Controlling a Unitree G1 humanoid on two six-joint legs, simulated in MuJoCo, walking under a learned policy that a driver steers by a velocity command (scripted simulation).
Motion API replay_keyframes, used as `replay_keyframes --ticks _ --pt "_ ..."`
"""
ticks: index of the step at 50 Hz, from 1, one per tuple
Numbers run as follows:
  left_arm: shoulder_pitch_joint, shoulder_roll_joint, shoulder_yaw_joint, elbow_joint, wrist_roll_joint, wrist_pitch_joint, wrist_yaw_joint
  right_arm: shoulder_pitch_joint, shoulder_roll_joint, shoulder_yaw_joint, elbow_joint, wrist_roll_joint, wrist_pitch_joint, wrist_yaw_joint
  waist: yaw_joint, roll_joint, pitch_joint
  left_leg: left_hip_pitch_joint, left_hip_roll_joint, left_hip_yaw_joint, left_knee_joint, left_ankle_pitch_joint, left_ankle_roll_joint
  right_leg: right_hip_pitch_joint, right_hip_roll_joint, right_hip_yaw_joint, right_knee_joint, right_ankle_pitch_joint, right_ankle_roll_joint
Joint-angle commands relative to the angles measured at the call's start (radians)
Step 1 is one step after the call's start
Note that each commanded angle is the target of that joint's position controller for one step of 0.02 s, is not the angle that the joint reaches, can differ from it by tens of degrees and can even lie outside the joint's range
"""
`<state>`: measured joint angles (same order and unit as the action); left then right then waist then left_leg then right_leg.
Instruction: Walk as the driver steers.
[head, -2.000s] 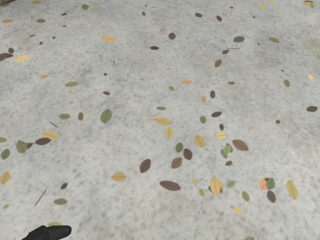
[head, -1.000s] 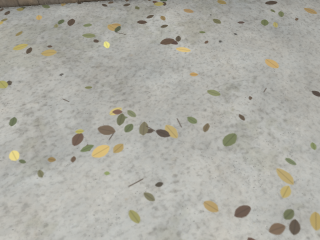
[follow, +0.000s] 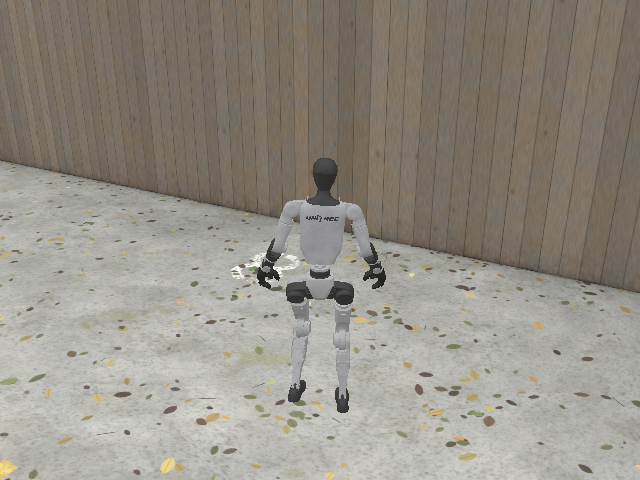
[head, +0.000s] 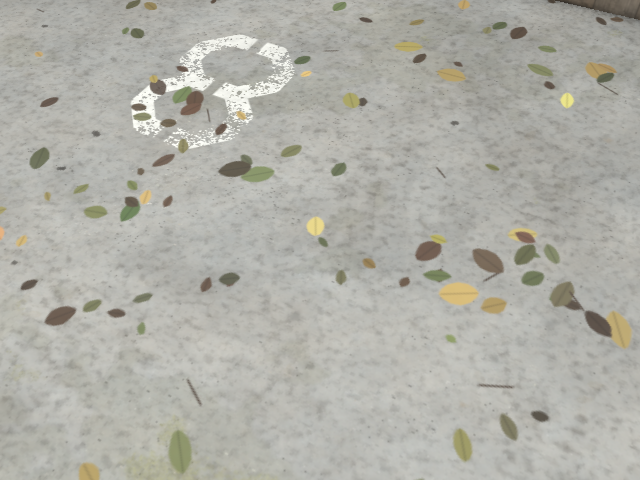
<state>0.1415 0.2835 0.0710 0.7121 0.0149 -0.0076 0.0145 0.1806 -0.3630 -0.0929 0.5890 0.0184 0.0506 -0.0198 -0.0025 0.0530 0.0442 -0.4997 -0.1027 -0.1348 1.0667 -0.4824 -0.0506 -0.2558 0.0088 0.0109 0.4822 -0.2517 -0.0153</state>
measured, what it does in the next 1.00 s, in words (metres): walks ahead, turning left: left foot, then right foot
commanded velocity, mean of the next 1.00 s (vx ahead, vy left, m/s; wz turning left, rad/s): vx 0.36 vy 0.00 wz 0.59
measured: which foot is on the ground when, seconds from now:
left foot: up 0.00-0.30, down 0.32-0.78, up 0.80-1.00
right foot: down 0.00-0.32, up 0.34-0.74, down 0.76-1.00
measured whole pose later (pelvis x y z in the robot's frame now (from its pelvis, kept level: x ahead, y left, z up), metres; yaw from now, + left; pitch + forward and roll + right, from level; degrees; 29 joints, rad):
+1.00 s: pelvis +0.35 +0.14 +0.00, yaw +35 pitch +1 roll -3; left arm 0.28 0.28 0.07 0.78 0.01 -0.10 -0.01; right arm 0.23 -0.33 -0.06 0.64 0.02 -0.01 -0.01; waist 0.04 0.05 0.05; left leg -0.62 0.08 -0.06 1.10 -0.31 0.00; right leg -0.16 0.03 -0.11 0.34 -0.19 -0.04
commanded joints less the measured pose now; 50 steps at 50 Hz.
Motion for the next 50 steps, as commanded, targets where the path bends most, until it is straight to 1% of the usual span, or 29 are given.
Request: replay_keyframes --ticks 1,2,5,8,11,13,14,15,16,17,18,19,21,23,26,29,32,35,36,37,38,39,40,41,42,43,44,46,50 --pt "-0.066 0.131 0.025 -0.084 -0.008 -0.004 0.022 0.028 -0.089 -0.038 -0.052 0.007 0.003 0.0 -0.011 -0.184 -0.052 -0.125 0.065 0.034 0.156 0.056 -0.047 0.123 -0.247 0.165 -0.159 0.353 -0.191" --pt "-0.044 0.135 0.026 -0.08 -0.003 0.002 0.026 0.004 -0.072 -0.031 -0.063 0.011 0.002 0.002 0.006 -0.198 -0.057 -0.132 0.074 0.058 0.112 0.071 -0.054 0.153 -0.242 0.138 -0.161 0.367 -0.196" --pt "0.049 0.17 0.041 -0.063 -0.01 0.009 0.03 -0.066 -0.048 -0.013 -0.096 0.01 -0.004 0.013 0.074 -0.226 -0.088 -0.155 0.123 0.101 -0.052 0.09 -0.053 0.246 -0.276 0.155 -0.227 0.022 -0.206" --pt "0.053 0.21 0.054 -0.063 -0.021 -0.001 0.017 -0.086 -0.032 0.002 -0.113 0.002 -0.017 0.03 0.082 -0.231 -0.071 -0.073 0.15 0.142 -0.202 0.065 -0.019 0.205 -0.303 0.137 -0.271 -0.124 -0.196" --pt "0.042 0.228 0.06 -0.058 -0.037 -0.017 -0.004 -0.053 -0.038 0.002 -0.099 0.005 -0.028 0.042 0.061 -0.222 -0.044 0.071 0.143 0.19 -0.35 0.076 0.031 0.113 -0.307 0.078 -0.281 -0.148 -0.177" --pt "0.028 0.228 0.058 -0.048 -0.053 -0.023 -0.017 0.01 -0.034 -0.001 -0.073 0.007 -0.033 0.047 0.015 -0.199 -0.042 0.191 0.127 0.221 -0.488 0.149 0.068 0.068 -0.304 0.037 -0.236 -0.16 -0.156" --pt "0.019 0.211 0.053 -0.044 -0.057 -0.023 -0.021 0.078 -0.03 -0.003 -0.04 0.007 -0.035 0.047 -0.021 -0.175 -0.051 0.301 0.1 0.249 -0.564 0.195 0.085 0.014 -0.286 -0.003 -0.173 -0.164 -0.137" --pt "0.034 0.166 0.039 -0.038 -0.05 -0.026 -0.024 0.176 -0.058 -0.02 0.0 0.011 -0.037 0.04 -0.058 -0.119 -0.082 0.458 0.071 0.246 -0.594 0.18 0.109 -0.071 -0.245 -0.061 -0.042 -0.155 -0.104" --pt "0.004 0.095 0.014 -0.059 -0.023 -0.033 -0.029 0.312 -0.128 -0.048 0.026 0.016 -0.041 0.03 -0.117 0.068 -0.113 0.636 0.211 0.004 -0.675 0.123 0.172 -0.254 -0.163 -0.167 0.31 -0.171 -0.029" --pt "-0.079 0.063 0.002 -0.159 -0.006 -0.056 -0.027 0.328 -0.274 -0.068 -0.009 0.006 -0.065 0.034 -0.104 0.282 -0.098 0.718 0.449 -0.58 -0.821 -0.071 0.375 -0.636 0.013 -0.103 0.615 -0.366 0.03" --pt "-0.116 0.141 0.02 -0.163 -0.038 -0.08 -0.031 0.308 -0.181 -0.044 -0.015 0.0 -0.093 0.043 -0.125 0.149 -0.078 0.684 0.486 -0.614 -0.881 -0.144 0.42 -0.711 -0.039 0.048 0.725 -0.336 0.014" --pt "-0.097 0.171 0.028 -0.156 -0.056 -0.096 -0.042 0.262 -0.121 -0.02 -0.013 -0.005 -0.11 0.043 -0.085 0.14 -0.013 0.633 0.456 -0.52 -0.884 -0.107 0.39 -0.715 -0.074 0.061 0.71 -0.228 -0.008" --pt "-0.061 0.177 0.033 -0.115 -0.014 -0.108 -0.047 0.178 -0.075 -0.001 -0.022 -0.003 -0.113 0.037 -0.037 0.064 0.032 0.542 0.364 -0.335 -0.868 0.107 0.325 -0.638 -0.108 0.049 0.598 -0.067 0.002" --pt "-0.061 0.158 0.03 -0.101 -0.001 -0.109 -0.053 0.158 -0.082 0.003 -0.024 -0.014 -0.11 0.021 -0.018 0.067 0.017 0.484 0.31 -0.236 -0.88 0.306 0.3 -0.544 -0.087 0.024 0.516 0.049 0.032" --pt "-0.12 0.106 0.008 -0.103 -0.006 -0.103 -0.051 0.179 -0.102 -0.003 0.003 -0.007 -0.107 0.0 -0.031 0.036 0.013 0.43 0.261 -0.136 -0.869 0.441 0.274 -0.465 -0.045 0.005 0.316 0.191 0.069" --pt "-0.225 0.08 -0.007 -0.13 -0.017 -0.105 -0.059 0.227 -0.117 -0.01 0.041 0.004 -0.104 -0.011 -0.07 0.057 0.031 0.365 0.241 -0.116 -0.86 0.435 0.251 -0.366 -0.003 -0.005 0.139 0.295 0.075" --pt "-0.266 0.097 -0.003 -0.149 -0.026 -0.111 -0.067 0.258 -0.12 -0.014 0.074 0.016 -0.101 -0.013 -0.073 0.061 0.042 0.38 0.271 -0.172 -0.833 0.423 0.237 -0.308 0.004 0.028 0.049 0.318 0.055" --pt "-0.211 0.134 0.012 -0.14 -0.028 -0.119 -0.065 0.242 -0.124 -0.022 0.089 0.013 -0.092 -0.017 -0.037 0.089 0.026 0.448 0.304 -0.218 -0.768 0.534 0.211 -0.238 0.0 0.041 0.02 0.243 0.02" --pt "-0.156 0.154 0.024 -0.129 -0.027 -0.121 -0.059 0.231 -0.122 -0.022 0.087 0.008 -0.088 -0.015 -0.009 0.105 -0.009 0.456 0.292 -0.217 -0.704 0.667 0.198 -0.155 0.016 0.02 0.014 0.195 0.001" --pt "-0.043 0.182 0.042 -0.104 -0.025 -0.122 -0.049 0.216 -0.102 -0.015 0.081 0.003 -0.084 -0.012 0.051 0.1 -0.09 0.438 0.24 -0.183 -0.564 0.79 0.171 0.012 0.021 -0.004 -0.017 0.21 -0.029" --pt "0.118 0.215 0.053 -0.086 -0.011 -0.12 -0.04 0.196 -0.062 0.002 0.055 -0.01 -0.081 -0.007 0.128 0.071 -0.245 0.306 0.181 -0.161 -0.325 0.699 0.137 0.307 -0.08 0.081 0.03 0.184 -0.084" --pt "0.244 0.287 0.068 -0.065 0.01 -0.111 -0.035 0.313 0.051 0.032 0.031 -0.007 -0.088 -0.008 0.092 -0.207 -0.43 -0.041 0.033 -0.076 0.063 0.176 0.066 0.691 -0.339 0.503 -0.006 -0.03 -0.217" --pt "0.231 0.232 0.052 -0.063 -0.001 -0.109 -0.046 0.369 -0.004 0.031 0.033 0.027 -0.098 -0.005 0.065 -0.375 -0.471 -0.188 0.034 -0.089 0.244 -0.107 0.05 0.703 -0.437 0.824 -0.169 -0.214 -0.265" --pt "0.166 0.153 0.033 -0.074 -0.014 -0.101 -0.038 0.283 -0.089 0.007 0.042 0.042 -0.096 -0.002 0.076 -0.262 -0.289 -0.256 0.103 -0.069 0.302 -0.028 0.043 0.562 -0.402 0.681 -0.199 -0.306 -0.227" --pt "0.12 0.124 0.025 -0.072 -0.016 -0.091 -0.03 0.193 -0.109 0.004 0.029 0.03 -0.093 -0.001 0.076 -0.166 -0.172 -0.242 0.149 -0.016 0.276 0.05 0.045 0.408 -0.363 0.509 -0.204 -0.216 -0.196" --pt "0.088 0.114 0.021 -0.06 -0.008 -0.086 -0.027 0.14 -0.094 0.004 0.017 0.012 -0.094 0.0 0.055 -0.118 -0.1 -0.207 0.182 0.0 0.23 0.097 0.05 0.272 -0.322 0.406 -0.226 -0.099 -0.184" --pt "0.069 0.097 0.015 -0.052 0.001 -0.09 -0.024 0.13 -0.079 0.001 0.014 0.008 -0.09 0.003 0.031 -0.129 -0.067 -0.162 0.21 -0.003 0.19 0.128 0.056 0.187 -0.289 0.322 -0.252 -0.012 -0.177" --pt "0.05 0.095 0.018 -0.036 -0.004 -0.103 -0.021 0.147 -0.032 0.009 0.017 0.016 -0.073 0.009 0.006 -0.156 -0.044 -0.115 0.23 0.015 0.146 0.144 0.058 0.109 -0.273 0.217 -0.306 0.057 -0.187" --pt "0.08 0.138 0.03 0.013 -0.013 -0.118 -0.028 0.074 0.02 0.031 -0.006 -0.002 -0.072 0.012 0.006 -0.106 0.0 -0.166 0.229 0.013 -0.036 0.247 0.045 0.099 -0.283 0.11 -0.368 0.163 -0.224"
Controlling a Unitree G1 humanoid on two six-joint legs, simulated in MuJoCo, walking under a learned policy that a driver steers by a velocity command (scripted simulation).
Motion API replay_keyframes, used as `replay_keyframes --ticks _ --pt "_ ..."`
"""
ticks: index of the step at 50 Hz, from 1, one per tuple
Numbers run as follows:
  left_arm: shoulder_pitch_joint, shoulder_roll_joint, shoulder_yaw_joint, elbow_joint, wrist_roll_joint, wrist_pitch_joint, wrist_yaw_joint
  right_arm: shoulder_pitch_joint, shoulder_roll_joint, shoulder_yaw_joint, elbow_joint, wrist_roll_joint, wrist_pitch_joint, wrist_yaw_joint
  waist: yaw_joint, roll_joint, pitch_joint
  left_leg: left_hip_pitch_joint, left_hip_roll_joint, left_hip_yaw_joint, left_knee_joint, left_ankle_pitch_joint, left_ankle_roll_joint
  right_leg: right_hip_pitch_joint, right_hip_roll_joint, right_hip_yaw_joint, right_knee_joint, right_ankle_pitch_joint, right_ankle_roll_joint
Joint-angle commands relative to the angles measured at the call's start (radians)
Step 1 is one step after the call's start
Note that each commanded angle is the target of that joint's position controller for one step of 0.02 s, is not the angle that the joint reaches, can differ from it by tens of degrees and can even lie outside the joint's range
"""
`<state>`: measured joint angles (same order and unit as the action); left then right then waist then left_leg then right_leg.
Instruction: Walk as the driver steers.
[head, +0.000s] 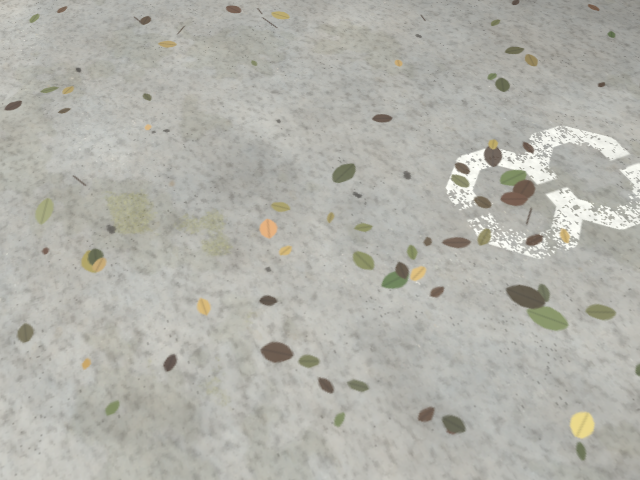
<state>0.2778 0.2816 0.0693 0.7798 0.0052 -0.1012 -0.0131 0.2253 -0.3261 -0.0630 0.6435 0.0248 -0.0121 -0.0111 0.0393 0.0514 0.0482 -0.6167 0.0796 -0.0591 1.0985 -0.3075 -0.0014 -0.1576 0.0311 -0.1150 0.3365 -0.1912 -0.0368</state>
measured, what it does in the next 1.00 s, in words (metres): walks ahead: left foot, then right foot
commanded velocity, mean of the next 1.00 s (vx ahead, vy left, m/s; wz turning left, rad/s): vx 0.50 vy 0.00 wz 0.10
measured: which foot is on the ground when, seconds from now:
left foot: up 0.00-0.22, down 0.24-0.76, up 0.78-1.00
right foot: down 0.00-0.26, up 0.28-0.74, down 0.76-1.00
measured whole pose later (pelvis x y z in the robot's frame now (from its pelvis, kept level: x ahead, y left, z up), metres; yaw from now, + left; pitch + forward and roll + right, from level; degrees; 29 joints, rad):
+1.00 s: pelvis +0.56 +0.01 +0.00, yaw +3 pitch +1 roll +0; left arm 0.30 0.27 0.03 0.83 0.00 -0.09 -0.03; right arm 0.22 -0.31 -0.05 0.76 0.01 -0.06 -0.01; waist 0.04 0.04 0.03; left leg -0.59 0.10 -0.04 1.04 -0.24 0.00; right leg -0.19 0.06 -0.05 0.33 -0.16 -0.08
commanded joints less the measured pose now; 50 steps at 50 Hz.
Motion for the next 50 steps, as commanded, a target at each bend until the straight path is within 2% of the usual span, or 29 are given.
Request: replay_keyframes --ticks 1,4,6,9,10,11,12,13,14,15,16,17,18,19,23,27,30,33,36,37,38,39,40,41,42,43,45,47,50 --pt "-0.058 0.145 0.032 -0.049 -0.005 -0.022 -0.001 0.01 -0.015 0.005 -0.061 -0.01 -0.015 0.009 -0.034 -0.097 -0.001 -0.046 0.044 -0.057 -0.132 0.129 -0.004 0.011 -0.293 0.199 -0.226 0.127 -0.198" --pt "-0.045 0.167 0.033 -0.034 -0.019 -0.01 0.0 -0.096 -0.003 0.017 -0.076 -0.01 -0.037 0.031 -0.001 -0.087 0.025 0.012 0.022 0.007 -0.344 0.272 0.0 0.013 -0.252 0.097 -0.225 0.179 -0.169" --pt "0.008 0.192 0.037 -0.011 -0.03 0.0 -0.001 -0.167 -0.003 0.022 -0.096 -0.006 -0.045 0.044 0.027 -0.088 0.035 0.037 0.01 0.038 -0.431 0.293 0.007 0.052 -0.267 0.086 -0.22 0.175 -0.157" --pt "0.056 0.222 0.043 0.021 -0.044 0.022 0.0 -0.213 -0.03 0.013 -0.122 -0.006 -0.048 0.053 0.023 -0.104 0.04 0.046 -0.012 0.057 -0.517 0.211 0.04 0.162 -0.314 0.094 -0.171 0.265 -0.137" --pt "0.058 0.231 0.043 0.027 -0.046 0.031 0.002 -0.193 -0.046 0.005 -0.122 -0.009 -0.049 0.054 0.001 -0.114 0.019 0.094 -0.033 0.075 -0.541 0.175 0.056 0.19 -0.317 0.084 -0.118 0.381 -0.125" --pt "0.047 0.236 0.041 0.031 -0.047 0.039 0.004 -0.115 -0.07 -0.011 -0.103 -0.013 -0.049 0.053 -0.056 -0.119 -0.036 0.221 -0.066 0.105 -0.582 0.182 0.078 0.19 -0.298 0.051 -0.004 0.543 -0.103" --pt "0.057 0.212 0.029 0.034 -0.041 0.044 0.008 0.032 -0.115 -0.038 -0.056 -0.014 -0.046 0.047 -0.128 -0.11 -0.128 0.443 -0.104 0.129 -0.603 0.204 0.105 0.128 -0.255 0.005 0.182 0.638 -0.073" --pt "0.059 0.162 0.004 0.012 -0.015 0.04 0.013 0.202 -0.187 -0.065 -0.023 -0.014 -0.037 0.032 -0.201 -0.041 -0.251 0.731 0.022 -0.033 -0.567 0.224 0.153 -0.07 -0.212 -0.022 0.468 0.414 -0.029" --pt "0.155 0.036 -0.036 -0.029 -0.002 0.022 0.006 0.221 -0.289 -0.077 -0.019 -0.022 -0.035 0.026 -0.11 0.225 -0.363 0.983 0.278 -0.561 -0.679 0.016 0.313 -0.44 -0.029 0.017 0.828 -0.299 0.038" --pt "0.094 0.134 -0.016 -0.016 -0.028 0.003 0.001 0.224 -0.196 -0.052 -0.035 -0.016 -0.045 0.031 -0.16 0.124 -0.407 0.986 0.307 -0.692 -0.771 -0.028 0.329 -0.539 -0.038 0.187 0.959 -0.392 0.033" --pt "0.015 0.174 -0.002 -0.046 -0.056 -0.007 -0.004 0.178 -0.154 -0.037 -0.025 -0.02 -0.054 0.035 -0.154 0.103 -0.268 0.9 0.272 -0.528 -0.773 0.06 0.293 -0.619 -0.084 0.185 0.981 -0.322 0.021" --pt "-0.024 0.161 -0.008 -0.054 -0.05 -0.013 -0.001 0.128 -0.13 -0.031 -0.022 -0.018 -0.059 0.036 -0.127 0.054 -0.193 0.784 0.226 -0.4 -0.775 0.182 0.27 -0.606 -0.127 0.17 0.934 -0.239 0.015" --pt "-0.043 0.154 -0.006 -0.054 -0.03 -0.013 0.002 0.078 -0.104 -0.024 -0.021 -0.022 -0.061 0.038 -0.097 0.026 -0.144 0.677 0.192 -0.32 -0.797 0.265 0.257 -0.573 -0.154 0.167 0.874 -0.18 0.018" --pt "-0.028 0.15 -0.003 -0.048 -0.026 -0.003 -0.001 0.045 -0.077 -0.015 -0.026 -0.031 -0.065 0.038 -0.063 0.034 -0.126 0.599 0.166 -0.268 -0.83 0.322 0.251 -0.51 -0.176 0.178 0.84 -0.136 0.022" --pt "-0.036 0.092 -0.018 -0.047 -0.014 0.034 -0.003 0.027 -0.093 -0.023 0.004 -0.022 -0.089 0.031 -0.024 0.01 -0.068 0.475 0.153 -0.159 -0.936 0.376 0.273 -0.47 -0.181 0.164 0.703 -0.048 0.061" --pt "-0.173 0.069 -0.032 -0.078 -0.01 0.03 -0.011 0.056 -0.116 -0.028 0.041 -0.021 -0.085 0.017 -0.065 0.002 -0.007 0.462 0.107 -0.051 -0.972 0.332 0.235 -0.468 -0.158 0.148 0.425 0.184 0.074" --pt "-0.265 0.07 -0.037 -0.1 -0.018 0.021 -0.023 0.114 -0.142 -0.035 0.078 -0.013 -0.079 0.015 -0.103 0.004 0.015 0.484 0.115 -0.027 -0.967 0.274 0.215 -0.424 -0.123 0.126 0.288 0.273 0.066" --pt "-0.311 0.091 -0.031 -0.123 -0.02 0.015 -0.035 0.144 -0.152 -0.041 0.112 -0.004 -0.068 0.012 -0.105 0.009 0.033 0.572 0.161 -0.043 -0.926 0.275 0.197 -0.441 -0.114 0.143 0.218 0.235 0.03" --pt "-0.259 0.118 -0.019 -0.115 -0.017 0.01 -0.041 0.135 -0.163 -0.046 0.131 -0.003 -0.052 0.005 -0.062 0.028 0.0 0.649 0.178 -0.043 -0.831 0.44 0.165 -0.359 -0.085 0.116 0.181 0.131 -0.013" --pt "-0.172 0.141 -0.004 -0.091 -0.014 0.01 -0.037 0.12 -0.161 -0.044 0.132 -0.005 -0.045 0.002 -0.01 0.026 -0.054 0.644 0.145 -0.013 -0.718 0.597 0.143 -0.232 -0.052 0.082 0.16 0.12 -0.036" --pt "-0.019 0.186 0.02 -0.046 -0.013 0.012 -0.027 0.129 -0.129 -0.031 0.13 -0.014 -0.04 -0.001 0.054 0.003 -0.161 0.572 0.088 0.031 -0.519 0.635 0.112 -0.008 -0.053 0.082 0.18 0.137 -0.065" --pt "0.124 0.276 0.041 -0.027 -0.007 0.018 -0.018 0.192 -0.062 -0.004 0.106 -0.042 -0.044 -0.003 0.071 -0.17 -0.32 0.334 0.002 0.08 -0.167 0.312 0.061 0.307 -0.264 0.342 0.214 0.161 -0.148" --pt "0.149 0.3 0.042 -0.014 -0.008 0.021 -0.028 0.293 0.018 0.017 0.102 -0.021 -0.065 0.004 0.022 -0.396 -0.412 0.011 -0.159 0.0 0.102 -0.28 0.011 0.518 -0.407 0.821 0.015 -0.147 -0.279" --pt "0.119 0.207 0.019 -0.023 -0.022 0.018 -0.028 0.197 -0.097 -0.007 0.107 0.005 -0.08 0.01 0.062 -0.253 -0.321 -0.102 -0.102 -0.089 0.196 -0.27 0.023 0.461 -0.392 0.825 -0.059 -0.315 -0.243" --pt "0.051 0.175 0.008 -0.032 -0.021 0.016 -0.026 0.099 -0.131 -0.018 0.076 0.021 -0.087 0.013 0.052 -0.187 -0.191 -0.147 -0.05 -0.055 0.182 -0.173 0.038 0.337 -0.367 0.687 -0.071 -0.281 -0.205" --pt "-0.005 0.157 0.002 -0.04 -0.011 0.015 -0.025 0.052 -0.118 -0.014 0.068 0.008 -0.088 0.007 0.026 -0.11 -0.122 -0.118 -0.003 -0.03 0.14 -0.086 0.04 0.212 -0.332 0.585 -0.083 -0.164 -0.191" --pt "-0.059 0.118 -0.008 -0.046 0.009 0.007 -0.024 0.062 -0.091 -0.016 0.072 -0.012 -0.078 0.005 -0.027 -0.133 -0.085 -0.017 0.049 -0.036 0.053 0.019 0.032 0.066 -0.273 0.459 -0.125 0.018 -0.184" --pt "-0.055 0.116 -0.007 -0.034 0.003 -0.003 -0.022 0.089 -0.059 -0.011 0.084 -0.014 -0.062 0.004 -0.047 -0.137 -0.085 0.019 0.055 -0.022 0.007 0.046 0.016 0.024 -0.254 0.383 -0.164 0.117 -0.199" --pt "-0.02 0.145 0.001 -0.007 -0.005 -0.006 -0.01 0.009 -0.041 -0.005 0.057 -0.024 -0.052 0.0 -0.035 -0.104 -0.039 -0.056 0.064 -0.01 -0.12 0.149 -0.016 0.024 -0.25 0.307 -0.203 0.23 -0.21"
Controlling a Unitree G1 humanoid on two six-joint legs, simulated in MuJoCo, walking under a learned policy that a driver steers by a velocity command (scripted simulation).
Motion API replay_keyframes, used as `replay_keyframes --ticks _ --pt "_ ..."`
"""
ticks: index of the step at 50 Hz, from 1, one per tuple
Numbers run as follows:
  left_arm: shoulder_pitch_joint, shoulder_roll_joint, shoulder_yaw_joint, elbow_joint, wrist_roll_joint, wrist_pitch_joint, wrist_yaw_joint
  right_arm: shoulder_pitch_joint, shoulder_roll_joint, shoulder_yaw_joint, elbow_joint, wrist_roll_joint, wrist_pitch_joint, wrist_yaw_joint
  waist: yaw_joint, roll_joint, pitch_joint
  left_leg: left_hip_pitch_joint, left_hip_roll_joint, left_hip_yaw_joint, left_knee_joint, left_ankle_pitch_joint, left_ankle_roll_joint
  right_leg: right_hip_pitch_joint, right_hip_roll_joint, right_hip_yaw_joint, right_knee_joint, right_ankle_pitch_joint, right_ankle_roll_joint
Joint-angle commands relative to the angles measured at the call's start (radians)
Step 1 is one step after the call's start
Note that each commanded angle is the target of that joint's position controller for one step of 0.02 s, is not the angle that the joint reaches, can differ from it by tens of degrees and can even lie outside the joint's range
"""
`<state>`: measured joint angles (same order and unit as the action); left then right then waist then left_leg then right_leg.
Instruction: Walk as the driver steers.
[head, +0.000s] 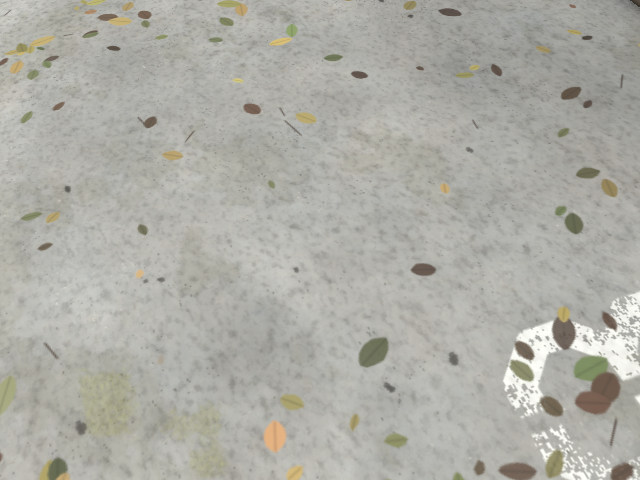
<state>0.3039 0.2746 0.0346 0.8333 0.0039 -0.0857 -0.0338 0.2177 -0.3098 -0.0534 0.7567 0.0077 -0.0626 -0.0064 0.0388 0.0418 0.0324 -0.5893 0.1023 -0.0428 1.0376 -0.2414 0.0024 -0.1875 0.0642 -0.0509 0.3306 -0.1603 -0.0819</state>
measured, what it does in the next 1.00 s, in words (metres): walks ahead: left foot, then right foot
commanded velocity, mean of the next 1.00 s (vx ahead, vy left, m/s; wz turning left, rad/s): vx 0.49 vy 0.00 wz -0.14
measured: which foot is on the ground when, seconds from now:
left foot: up 0.00-0.30, down 0.32-0.86, up 0.88-1.00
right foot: down 0.00-0.34, up 0.36-0.84, down 0.86-1.00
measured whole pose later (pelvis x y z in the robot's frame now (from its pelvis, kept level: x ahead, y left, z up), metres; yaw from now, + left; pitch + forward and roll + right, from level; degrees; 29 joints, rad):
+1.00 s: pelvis +0.56 -0.02 -0.01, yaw -11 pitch +2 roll +1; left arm 0.22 0.29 0.06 0.74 0.00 -0.05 -0.03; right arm 0.21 -0.30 -0.04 0.82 0.00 -0.11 0.00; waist 0.01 0.02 0.06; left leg -0.43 0.04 -0.03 1.17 -0.40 0.00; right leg -0.35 0.09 0.01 0.48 -0.15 -0.09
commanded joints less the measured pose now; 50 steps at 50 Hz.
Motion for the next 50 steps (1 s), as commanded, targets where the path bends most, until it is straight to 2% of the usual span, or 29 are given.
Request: replay_keyframes --ticks 1,5,10,13,14,15,16,17,18,19,20,21,22,24,26,28,31,35,38,40,41,42,43,44,45,46,47,48,50 --pt "-0.034 0.157 0.037 -0.053 -0.004 -0.018 0.015 -0.012 -0.052 -0.012 -0.063 -0.008 -0.004 -0.003 -0.026 -0.089 -0.016 -0.098 0.04 -0.022 -0.117 0.137 -0.026 0.067 -0.274 0.217 -0.201 0.223 -0.157" --pt "0.018 0.171 0.038 -0.025 -0.014 -0.006 0.027 -0.141 -0.018 0.002 -0.092 -0.002 -0.02 0.013 0.022 -0.092 0.014 -0.053 0.006 0.019 -0.367 0.328 -0.025 0.082 -0.232 0.128 -0.212 0.22 -0.117" --pt "0.104 0.184 0.042 0.026 -0.02 0.022 0.033 -0.274 -0.02 0.006 -0.139 0.01 -0.035 0.043 0.061 -0.091 0.052 -0.077 -0.03 0.032 -0.509 0.31 0.001 0.224 -0.292 0.138 -0.162 0.255 -0.116" --pt "0.095 0.2 0.051 0.037 -0.024 0.036 0.041 -0.251 -0.046 -0.003 -0.142 0.008 -0.039 0.056 0.019 -0.114 0.025 -0.018 -0.055 0.04 -0.548 0.2 0.042 0.305 -0.324 0.144 -0.078 0.42 -0.093" --pt "0.079 0.211 0.054 0.035 -0.023 0.04 0.044 -0.193 -0.069 -0.013 -0.127 0.006 -0.039 0.054 -0.018 -0.129 -0.015 0.076 -0.083 0.062 -0.554 0.169 0.061 0.31 -0.316 0.133 -0.009 0.575 -0.082" --pt "0.056 0.207 0.052 0.03 -0.022 0.046 0.046 -0.066 -0.102 -0.033 -0.089 0.003 -0.039 0.049 -0.091 -0.122 -0.095 0.257 -0.112 0.09 -0.584 0.194 0.09 0.28 -0.277 0.099 0.138 0.7 -0.059" --pt "0.052 0.178 0.038 0.014 -0.011 0.046 0.049 0.1 -0.152 -0.054 -0.045 -0.004 -0.036 0.038 -0.16 -0.094 -0.222 0.543 -0.046 0.027 -0.544 0.226 0.135 0.134 -0.232 0.07 0.357 0.602 -0.03" --pt "0.157 0.074 0.004 -0.015 -0.002 0.027 0.04 0.213 -0.253 -0.079 -0.026 -0.021 -0.03 0.03 -0.138 0.107 -0.38 0.965 0.216 -0.396 -0.542 0.108 0.288 -0.281 -0.083 0.018 0.749 0.191 0.044" --pt "0.146 0.076 0.001 0.003 -0.008 0.006 0.034 0.233 -0.182 -0.061 -0.016 -0.003 -0.025 0.03 -0.149 0.191 -0.439 1.026 0.292 -0.673 -0.688 0.005 0.335 -0.456 -0.007 0.136 0.923 -0.404 0.054" --pt "0.06 0.168 0.026 -0.026 -0.037 -0.012 0.025 0.167 -0.135 -0.042 -0.022 0.005 -0.024 0.029 -0.151 0.124 -0.284 0.907 0.26 -0.56 -0.723 -0.067 0.288 -0.549 -0.072 0.174 0.985 -0.377 0.039" --pt "-0.011 0.17 0.026 -0.048 -0.049 -0.02 0.023 0.096 -0.113 -0.034 -0.033 0.002 -0.023 0.027 -0.125 0.067 -0.172 0.758 0.221 -0.427 -0.75 -0.03 0.259 -0.553 -0.125 0.14 0.953 -0.288 0.032" --pt "-0.046 0.158 0.027 -0.055 -0.036 -0.02 0.025 0.042 -0.088 -0.026 -0.033 -0.005 -0.025 0.031 -0.095 0.014 -0.088 0.618 0.18 -0.337 -0.792 0.04 0.245 -0.529 -0.16 0.121 0.883 -0.218 0.038" --pt "-0.034 0.152 0.033 -0.047 -0.024 -0.011 0.027 0.006 -0.061 -0.018 -0.036 -0.013 -0.032 0.033 -0.059 0.028 -0.061 0.53 0.145 -0.273 -0.825 0.101 0.23 -0.47 -0.192 0.128 0.828 -0.165 0.044" --pt "0.014 0.11 0.027 -0.029 -0.018 0.012 0.029 -0.017 -0.062 -0.02 -0.028 -0.012 -0.042 0.036 -0.023 0.047 -0.053 0.434 0.118 -0.205 -0.879 0.172 0.24 -0.394 -0.205 0.119 0.784 -0.12 0.068" --pt "-0.016 0.095 0.023 -0.042 -0.012 0.025 0.034 -0.008 -0.086 -0.026 -0.007 -0.009 -0.051 0.033 -0.015 0.033 -0.025 0.395 0.111 -0.146 -0.912 0.232 0.252 -0.417 -0.214 0.11 0.713 -0.066 0.093" --pt "-0.089 0.088 0.021 -0.066 -0.006 0.025 0.035 0.018 -0.103 -0.031 0.013 -0.009 -0.049 0.023 -0.033 0.016 -0.002 0.405 0.099 -0.1 -0.928 0.262 0.248 -0.459 -0.217 0.106 0.592 0.044 0.11" --pt "-0.172 0.065 0.012 -0.079 -0.014 0.016 0.022 0.038 -0.12 -0.032 0.034 -0.011 -0.044 0.013 -0.067 0.015 0.011 0.424 0.069 0.005 -0.938 0.268 0.206 -0.427 -0.192 0.08 0.393 0.224 0.103" --pt "-0.28 0.064 0.008 -0.122 -0.026 0.013 0.005 0.108 -0.139 -0.039 0.084 -0.004 -0.036 0.008 -0.115 0.003 0.035 0.541 0.119 0.054 -0.93 0.25 0.189 -0.441 -0.162 0.078 0.276 0.268 0.076" --pt "-0.32 0.075 0.012 -0.157 -0.024 0.014 -0.013 0.115 -0.144 -0.045 0.105 0.002 -0.016 0.002 -0.112 0.002 0.045 0.67 0.164 0.075 -0.87 0.32 0.164 -0.489 -0.148 0.078 0.238 0.168 0.036" --pt "-0.288 0.094 0.022 -0.166 -0.02 0.015 -0.023 0.093 -0.16 -0.052 0.102 0.005 -0.002 -0.005 -0.081 0.021 0.017 0.713 0.171 0.103 -0.774 0.553 0.139 -0.426 -0.112 0.034 0.233 0.067 0.005" --pt "-0.224 0.118 0.036 -0.157 -0.018 0.018 -0.023 0.076 -0.172 -0.055 0.096 0.004 0.007 -0.011 -0.043 0.034 -0.033 0.715 0.16 0.126 -0.669 0.736 0.122 -0.326 -0.075 -0.003 0.233 0.03 -0.014" --pt "-0.087 0.155 0.062 -0.123 -0.019 0.02 -0.02 0.062 -0.167 -0.053 0.087 0.002 0.018 -0.018 0.03 0.017 -0.112 0.668 0.122 0.172 -0.479 0.84 0.092 -0.14 -0.029 -0.031 0.201 0.052 -0.041" --pt "0.083 0.231 0.095 -0.087 -0.022 0.027 -0.007 0.079 -0.14 -0.038 0.063 -0.014 0.019 -0.028 0.092 -0.064 -0.218 0.464 0.076 0.194 -0.196 0.661 0.052 0.155 -0.104 0.121 0.205 0.081 -0.095" --pt "0.122 0.334 0.117 -0.085 -0.03 0.028 -0.002 0.182 -0.009 0.007 0.02 -0.038 -0.009 -0.009 0.016 -0.322 -0.32 0.001 -0.128 0.159 0.176 -0.095 -0.022 0.523 -0.348 0.661 0.121 -0.093 -0.289" --pt "0.138 0.244 0.091 -0.102 -0.033 0.024 -0.002 0.121 -0.07 -0.001 0.03 -0.014 -0.048 0.007 0.065 -0.243 -0.399 -0.143 -0.149 -0.04 0.303 -0.33 -0.01 0.6 -0.395 0.869 -0.018 -0.21 -0.314" --pt "0.098 0.2 0.077 -0.106 -0.022 0.019 0.001 0.031 -0.126 -0.015 0.0 0.023 -0.073 0.02 0.077 -0.196 -0.265 -0.22 -0.094 -0.062 0.314 -0.254 0.014 0.511 -0.366 0.729 -0.035 -0.164 -0.263" --pt "0.029 0.187 0.073 -0.126 -0.015 0.016 0.005 -0.02 -0.119 -0.011 -0.017 0.022 -0.085 0.016 0.048 -0.107 -0.174 -0.198 -0.057 -0.048 0.256 -0.179 0.02 0.367 -0.329 0.606 -0.029 0.014 -0.234" --pt "-0.039 0.165 0.066 -0.145 -0.01 0.017 0.006 -0.041 -0.121 -0.018 -0.016 -0.003 -0.085 0.007 0.009 -0.048 -0.105 -0.143 -0.029 -0.038 0.177 -0.143 0.007 0.222 -0.297 0.5 -0.026 0.246 -0.215" --pt "-0.091 0.146 0.061 -0.172 0.003 0.022 0.014 -0.013 -0.121 -0.026 -0.021 -0.024 -0.059 -0.001 -0.049 -0.069 -0.092 -0.013 -0.013 -0.038 0.106 -0.129 -0.023 0.065 -0.256 0.395 -0.03 0.547 -0.21"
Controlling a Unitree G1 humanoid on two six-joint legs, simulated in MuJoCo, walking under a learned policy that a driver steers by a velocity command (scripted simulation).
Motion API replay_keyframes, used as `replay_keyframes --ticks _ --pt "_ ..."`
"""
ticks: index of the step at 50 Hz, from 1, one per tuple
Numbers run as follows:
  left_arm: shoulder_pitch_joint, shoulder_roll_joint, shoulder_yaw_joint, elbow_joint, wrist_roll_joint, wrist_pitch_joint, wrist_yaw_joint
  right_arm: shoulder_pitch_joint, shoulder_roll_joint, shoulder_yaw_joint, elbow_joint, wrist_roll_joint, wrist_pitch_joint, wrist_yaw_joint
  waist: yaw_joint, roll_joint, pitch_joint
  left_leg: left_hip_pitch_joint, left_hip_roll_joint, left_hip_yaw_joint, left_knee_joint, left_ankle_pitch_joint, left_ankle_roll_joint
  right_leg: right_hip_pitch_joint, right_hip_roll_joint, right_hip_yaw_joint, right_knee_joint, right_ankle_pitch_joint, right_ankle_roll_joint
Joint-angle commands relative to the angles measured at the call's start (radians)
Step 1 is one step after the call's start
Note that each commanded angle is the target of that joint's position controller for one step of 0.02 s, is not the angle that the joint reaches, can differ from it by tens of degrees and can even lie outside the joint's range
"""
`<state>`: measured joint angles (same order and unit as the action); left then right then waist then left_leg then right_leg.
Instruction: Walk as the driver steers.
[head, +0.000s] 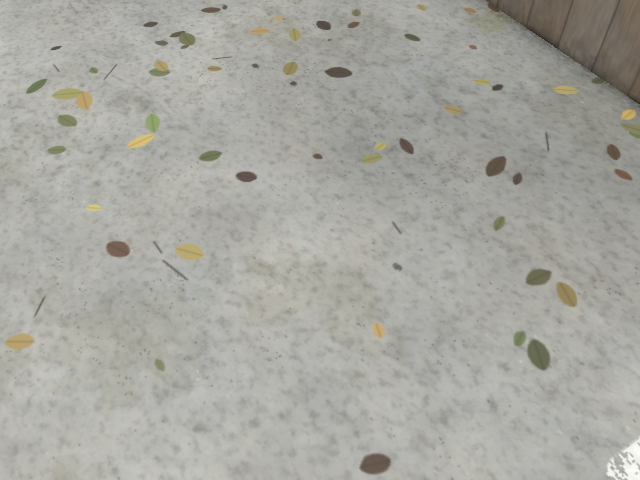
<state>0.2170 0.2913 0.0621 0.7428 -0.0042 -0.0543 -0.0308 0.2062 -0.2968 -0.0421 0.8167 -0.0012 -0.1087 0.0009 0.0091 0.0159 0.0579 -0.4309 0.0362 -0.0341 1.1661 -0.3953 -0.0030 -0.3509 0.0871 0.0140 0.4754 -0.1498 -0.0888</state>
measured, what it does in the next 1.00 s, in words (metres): walks ahead: left foot, then right foot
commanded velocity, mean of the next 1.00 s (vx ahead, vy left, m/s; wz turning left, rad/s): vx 0.09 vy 0.00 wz -0.07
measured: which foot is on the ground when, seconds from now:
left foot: up 0.00-0.28, down 0.30-1.00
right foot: down 0.00-0.32, up 0.34-0.64, down 0.66-1.00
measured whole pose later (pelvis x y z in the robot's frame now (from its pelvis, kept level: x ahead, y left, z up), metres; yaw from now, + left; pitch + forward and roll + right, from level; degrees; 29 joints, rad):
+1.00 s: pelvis +0.20 -0.01 +0.00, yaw -1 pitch -1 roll +0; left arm 0.21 0.23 0.02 0.84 0.01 -0.03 0.01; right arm 0.15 -0.27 -0.05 0.86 -0.01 0.02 -0.02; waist 0.00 0.01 0.03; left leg -0.25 -0.02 -0.11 0.50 -0.23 -0.03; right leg -0.18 0.02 0.03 0.51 -0.31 -0.01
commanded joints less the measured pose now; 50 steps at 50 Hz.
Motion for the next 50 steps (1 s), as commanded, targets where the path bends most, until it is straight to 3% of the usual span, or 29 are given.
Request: replay_keyframes --ticks 1,4,7,10,13,15,16,17,18,19,20,22,23,27,30,32,33,34,35,36,37,39,40,42,43,44,45,46,50 --pt "-0.008 0.137 0.036 -0.083 0.009 -0.007 0.016 0.02 -0.114 -0.035 -0.081 -0.017 0.001 -0.011 -0.034 -0.045 -0.121 -0.146 0.047 -0.036 -0.067 0.032 -0.035 0.185 -0.267 0.291 -0.176 0.618 -0.205" --pt "0.009 0.181 0.053 -0.081 -0.004 0.006 0.038 -0.015 -0.076 -0.025 -0.1 -0.017 0.027 -0.023 -0.033 -0.066 -0.129 -0.111 -0.001 -0.007 -0.257 0.156 -0.075 0.112 -0.215 0.213 -0.164 0.694 -0.178" --pt "0.031 0.177 0.055 -0.076 -0.018 0.036 0.059 -0.097 -0.063 -0.018 -0.121 -0.011 0.033 -0.016 0.0 -0.102 -0.16 -0.032 -0.051 -0.009 -0.449 0.348 -0.081 0.09 -0.165 0.195 -0.13 0.581 -0.113" --pt "0.056 0.17 0.055 -0.07 -0.016 0.058 0.069 -0.167 -0.076 -0.022 -0.147 -0.003 0.036 -0.005 0.024 -0.118 -0.155 -0.014 -0.075 -0.038 -0.565 0.379 -0.078 0.13 -0.176 0.272 -0.089 0.439 -0.086" --pt "0.045 0.124 0.038 -0.065 -0.001 0.059 0.076 -0.119 -0.103 -0.032 -0.125 -0.012 0.022 0.007 0.012 -0.131 -0.161 0.016 -0.043 -0.048 -0.645 0.389 -0.04 0.218 -0.221 0.317 -0.009 0.389 -0.076" --pt "0.053 0.062 0.013 -0.05 0.011 0.047 0.071 -0.072 -0.102 -0.03 -0.111 -0.036 0.001 0.008 -0.016 -0.089 -0.181 0.187 0.013 -0.066 -0.786 0.656 0.027 0.202 -0.156 0.278 0.102 0.343 -0.023" --pt "0.151 0.033 0.002 -0.044 0.037 0.034 0.067 -0.079 -0.149 -0.031 -0.124 -0.054 -0.001 0.005 0.045 0.049 -0.254 0.367 0.144 -0.214 -0.721 1.034 0.112 0.123 -0.073 0.223 0.22 0.078 0.017" --pt "0.254 0.033 -0.003 -0.014 0.03 0.036 0.064 -0.076 -0.097 -0.018 -0.108 -0.06 0.012 0.005 0.07 0.186 -0.302 0.46 0.267 -0.374 -0.706 1.1 0.269 0.031 -0.029 0.163 0.328 -0.323 0.083" --pt "0.212 0.096 0.006 -0.013 0.03 0.049 0.064 -0.064 -0.041 -0.004 -0.098 -0.026 0.025 0.012 0.041 0.185 -0.278 0.416 0.299 -0.486 -0.755 0.895 0.315 -0.016 -0.059 0.139 0.377 -0.486 0.124" --pt "0.13 0.126 0.018 -0.027 0.02 0.066 0.067 -0.056 -0.042 0.0 -0.092 -0.011 0.037 0.02 0.012 0.139 -0.228 0.388 0.264 -0.502 -0.789 0.681 0.297 -0.057 -0.064 0.132 0.393 -0.506 0.14" --pt "0.072 0.128 0.025 -0.033 0.015 0.083 0.071 -0.06 -0.078 -0.01 -0.092 -0.004 0.049 0.025 0.002 0.111 -0.193 0.367 0.233 -0.504 -0.813 0.51 0.269 -0.092 -0.063 0.12 0.416 -0.491 0.154" --pt "0.033 0.138 0.035 -0.039 0.01 0.1 0.076 -0.096 -0.18 -0.045 -0.112 0.003 0.066 0.018 0.004 0.102 -0.134 0.288 0.198 -0.49 -0.854 0.331 0.233 -0.113 -0.058 0.109 0.445 -0.428 0.165" --pt "0.033 0.122 0.034 -0.034 0.005 0.098 0.079 -0.106 -0.188 -0.052 -0.117 0.003 0.074 0.011 0.007 0.106 -0.126 0.259 0.168 -0.458 -0.869 0.289 0.214 -0.096 -0.052 0.098 0.423 -0.41 0.166" --pt "0.039 0.07 0.026 -0.005 -0.001 0.082 0.086 -0.12 -0.135 -0.053 -0.125 0.008 0.102 -0.013 0.0 0.141 -0.172 0.215 0.103 -0.357 -0.872 0.258 0.184 0.006 -0.045 0.06 0.297 -0.295 0.168" --pt "0.029 0.055 0.022 0.0 0.001 0.069 0.075 -0.105 -0.118 -0.051 -0.115 0.006 0.119 -0.023 -0.011 0.156 -0.183 0.197 0.101 -0.349 -0.863 0.212 0.185 0.075 -0.057 0.043 0.168 -0.202 0.154" --pt "0.06 0.048 0.021 0.018 0.005 0.059 0.062 -0.109 -0.106 -0.044 -0.111 0.009 0.13 -0.029 0.012 0.15 -0.168 0.141 0.079 -0.327 -0.843 0.133 0.155 0.173 -0.055 0.012 0.003 -0.077 0.122" --pt "0.055 0.059 0.022 0.016 0.015 0.054 0.058 -0.078 -0.087 -0.036 -0.098 0.007 0.13 -0.03 0.011 0.124 -0.154 0.096 0.051 -0.302 -0.824 0.069 0.118 0.222 -0.078 0.023 -0.052 -0.043 0.097" --pt "0.055 0.105 0.026 0.002 0.036 0.049 0.059 -0.049 -0.06 -0.025 -0.091 -0.005 0.125 -0.027 -0.004 0.022 -0.135 0.025 0.003 -0.244 -0.736 0.006 0.066 0.254 -0.209 0.153 -0.121 -0.052 0.048" --pt "0.024 0.157 0.033 0.009 0.053 0.046 0.055 -0.074 -0.04 -0.024 -0.114 -0.003 0.118 -0.025 -0.042 -0.196 -0.08 0.041 -0.108 -0.091 -0.648 -0.018 0.016 0.092 -0.305 0.292 -0.196 -0.137 -0.044" --pt "-0.058 0.113 0.018 -0.021 0.056 0.036 0.053 -0.081 -0.075 -0.03 -0.108 -0.017 0.109 -0.025 -0.04 -0.211 -0.051 0.109 -0.08 -0.085 -0.573 -0.02 -0.011 0.013 -0.343 0.341 -0.235 -0.158 -0.088" --pt "-0.096 0.092 0.011 -0.029 0.049 0.027 0.056 -0.073 -0.091 -0.038 -0.093 -0.016 0.105 -0.022 -0.048 -0.185 -0.044 0.13 -0.071 -0.077 -0.544 0.022 -0.019 0.015 -0.324 0.306 -0.219 -0.13 -0.078" --pt "-0.083 0.107 0.012 -0.009 0.02 0.014 0.058 -0.062 -0.066 -0.034 -0.071 -0.023 0.107 -0.022 -0.041 -0.164 -0.045 0.151 -0.051 -0.064 -0.581 0.113 -0.036 0.063 -0.279 0.245 -0.169 -0.024 -0.043" --pt "-0.067 0.1 0.006 0.004 0.015 0.011 0.058 -0.065 -0.049 -0.029 -0.067 -0.021 0.107 -0.02 -0.042 -0.16 -0.046 0.175 -0.039 -0.065 -0.619 0.163 -0.038 0.078 -0.265 0.219 -0.14 0.072 -0.029" --pt "-0.013 0.086 -0.001 0.027 0.018 0.008 0.052 -0.071 -0.055 -0.025 -0.063 -0.015 0.109 -0.019 -0.028 -0.132 -0.07 0.238 -0.018 -0.082 -0.705 0.333 -0.031 0.12 -0.216 0.176 -0.094 0.124 0.013" --pt "0.004 0.079 -0.005 0.033 0.023 0.004 0.048 -0.07 -0.079 -0.028 -0.064 -0.011 0.112 -0.021 -0.016 -0.109 -0.082 0.269 0.003 -0.102 -0.705 0.444 -0.02 0.12 -0.19 0.159 -0.074 0.098 0.032" --pt "0.058 0.085 -0.003 0.038 0.019 0.003 0.044 -0.066 -0.12 -0.038 -0.042 -0.002 0.116 -0.023 0.022 -0.041 -0.097 0.29 -0.008 -0.097 -0.664 0.419 0.003 0.104 -0.158 0.127 -0.094 0.072 0.049" --pt "0.028 0.098 -0.003 0.045 0.017 0.004 0.045 -0.061 -0.093 -0.036 -0.04 0.002 0.12 -0.021 -0.014 -0.059 -0.089 0.265 -0.016 -0.096 -0.677 0.382 0.009 0.127 -0.149 0.106 -0.073 0.045 0.06" --pt "0.009 0.09 -0.004 0.043 0.013 0.007 0.045 -0.056 -0.078 -0.03 -0.026 -0.004 0.122 -0.021 -0.014 -0.048 -0.08 0.261 -0.013 -0.101 -0.693 0.373 0.006 0.122 -0.145 0.095 -0.067 0.026 0.06" --pt "0.01 0.072 -0.011 0.058 0.013 0.02 0.05 -0.066 -0.078 -0.028 0.013 -0.007 0.121 -0.025 -0.004 0.001 -0.07 0.261 -0.012 -0.109 -0.707 0.394 0.001 0.129 -0.133 0.074 -0.059 0.03 0.058"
